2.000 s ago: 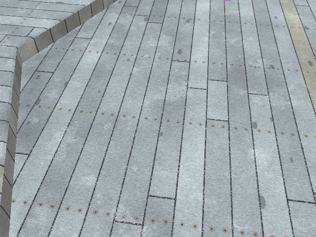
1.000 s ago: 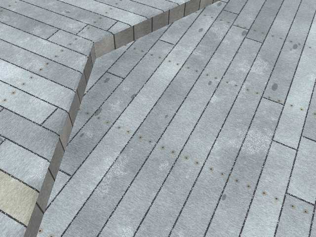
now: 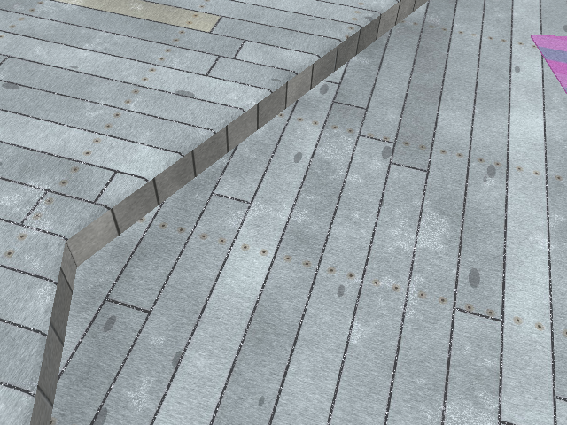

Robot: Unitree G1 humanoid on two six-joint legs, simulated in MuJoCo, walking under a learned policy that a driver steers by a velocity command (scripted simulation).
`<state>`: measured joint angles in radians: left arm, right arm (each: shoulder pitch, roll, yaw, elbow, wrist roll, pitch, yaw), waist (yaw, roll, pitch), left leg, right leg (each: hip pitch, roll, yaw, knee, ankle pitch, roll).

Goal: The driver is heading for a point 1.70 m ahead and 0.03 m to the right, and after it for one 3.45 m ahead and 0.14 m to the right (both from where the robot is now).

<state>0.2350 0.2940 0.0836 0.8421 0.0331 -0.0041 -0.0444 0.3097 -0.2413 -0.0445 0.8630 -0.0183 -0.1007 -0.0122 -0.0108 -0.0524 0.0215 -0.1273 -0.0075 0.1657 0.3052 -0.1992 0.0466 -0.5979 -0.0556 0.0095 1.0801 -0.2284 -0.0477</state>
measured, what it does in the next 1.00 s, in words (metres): walks ahead: right foot, then left foot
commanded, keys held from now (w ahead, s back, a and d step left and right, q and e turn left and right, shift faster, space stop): w+e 0.16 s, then w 0.20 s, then no key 0.06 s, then q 0.58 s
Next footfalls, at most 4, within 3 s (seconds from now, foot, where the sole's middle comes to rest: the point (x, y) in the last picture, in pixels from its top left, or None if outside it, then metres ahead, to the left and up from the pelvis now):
0.28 right None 0.28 -0.13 -0.78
0.78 left None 0.47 0.00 -0.78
1.30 right None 0.46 -0.19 -0.78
1.62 left None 0.35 0.01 -0.78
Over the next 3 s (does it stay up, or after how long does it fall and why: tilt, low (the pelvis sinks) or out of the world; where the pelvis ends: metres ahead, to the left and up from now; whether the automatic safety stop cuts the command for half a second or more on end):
stays up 0.91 0.01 -0.02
